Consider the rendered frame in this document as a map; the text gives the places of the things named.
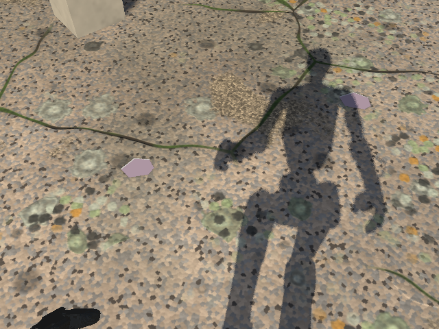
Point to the left robot hand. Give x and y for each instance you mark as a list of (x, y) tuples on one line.
[(69, 319)]

